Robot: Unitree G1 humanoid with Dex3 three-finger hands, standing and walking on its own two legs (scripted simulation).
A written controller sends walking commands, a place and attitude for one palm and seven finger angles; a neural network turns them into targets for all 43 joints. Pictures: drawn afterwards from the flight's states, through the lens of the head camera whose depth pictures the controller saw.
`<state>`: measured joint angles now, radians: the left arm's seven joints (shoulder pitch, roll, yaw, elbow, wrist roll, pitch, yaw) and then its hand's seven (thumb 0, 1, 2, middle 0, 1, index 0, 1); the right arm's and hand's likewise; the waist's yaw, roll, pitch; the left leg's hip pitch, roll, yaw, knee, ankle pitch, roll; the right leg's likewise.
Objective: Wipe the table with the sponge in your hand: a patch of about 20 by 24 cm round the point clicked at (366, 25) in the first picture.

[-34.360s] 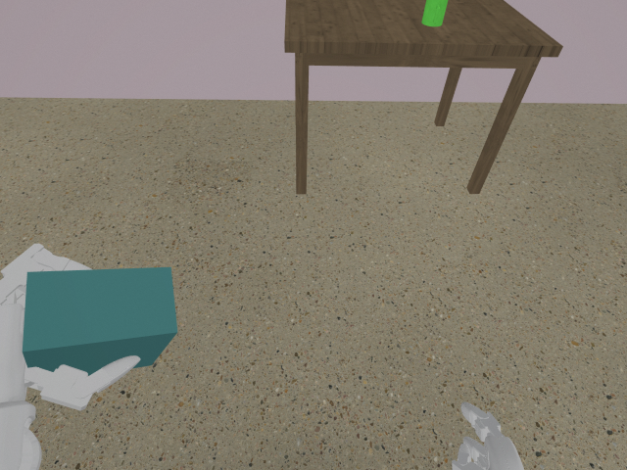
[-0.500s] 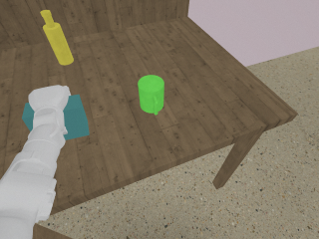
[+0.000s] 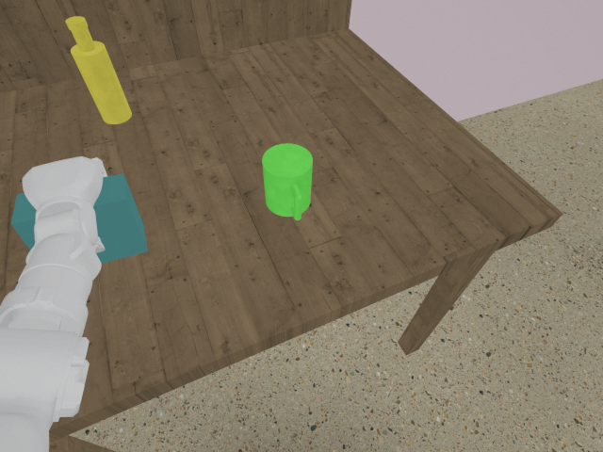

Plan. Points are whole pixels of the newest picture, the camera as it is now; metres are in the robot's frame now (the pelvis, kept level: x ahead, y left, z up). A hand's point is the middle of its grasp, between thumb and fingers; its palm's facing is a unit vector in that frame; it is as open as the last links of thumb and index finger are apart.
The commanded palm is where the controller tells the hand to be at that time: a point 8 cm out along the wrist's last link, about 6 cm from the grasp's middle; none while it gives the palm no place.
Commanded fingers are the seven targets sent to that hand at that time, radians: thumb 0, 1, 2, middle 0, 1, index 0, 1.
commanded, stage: slide back across to the first lane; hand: left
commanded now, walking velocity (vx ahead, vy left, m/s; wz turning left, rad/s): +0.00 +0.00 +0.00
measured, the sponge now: (91, 232) +0.42 +0.32 +0.03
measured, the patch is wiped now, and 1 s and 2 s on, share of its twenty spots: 0.90 0.90 0.95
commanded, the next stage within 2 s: wipe back along the first lane in 0.30 s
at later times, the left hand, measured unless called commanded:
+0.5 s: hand (43, 227) +0.40 +0.36 +0.07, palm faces -0.11 -0.01 -0.99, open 10.3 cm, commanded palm +0.37 +0.35 +0.12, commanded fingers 0.00 0.10 1.30 -1.20 -1.60 -1.20 -1.60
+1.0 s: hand (40, 261) +0.35 +0.35 +0.06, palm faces -0.05 -0.03 -1.00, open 10.3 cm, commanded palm +0.32 +0.33 +0.10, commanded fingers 0.00 0.10 1.30 -1.20 -1.60 -1.20 -1.60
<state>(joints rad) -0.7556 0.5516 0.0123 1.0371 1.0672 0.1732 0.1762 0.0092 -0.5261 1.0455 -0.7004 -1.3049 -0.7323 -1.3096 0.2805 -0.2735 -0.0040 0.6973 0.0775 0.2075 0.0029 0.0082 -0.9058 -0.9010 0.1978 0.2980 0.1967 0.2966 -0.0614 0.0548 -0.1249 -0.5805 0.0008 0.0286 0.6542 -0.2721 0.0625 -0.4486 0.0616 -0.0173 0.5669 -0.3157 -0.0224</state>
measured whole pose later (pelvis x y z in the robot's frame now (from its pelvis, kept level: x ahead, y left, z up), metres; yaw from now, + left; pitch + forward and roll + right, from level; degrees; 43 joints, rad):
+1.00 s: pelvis +0.01 +0.00 +0.01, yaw +2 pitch +8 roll -2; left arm -0.40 0.54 0.02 0.64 0.99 0.16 0.12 0.00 -0.51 1.04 -0.68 -1.32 -0.70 -1.33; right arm 0.18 -0.28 0.00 0.63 0.09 0.22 0.00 0.01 -0.91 -0.90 0.20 0.30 0.20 0.30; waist 0.03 0.06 -0.11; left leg -0.47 -0.02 0.01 0.61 -0.27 0.06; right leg -0.33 0.05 -0.04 0.51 -0.32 -0.02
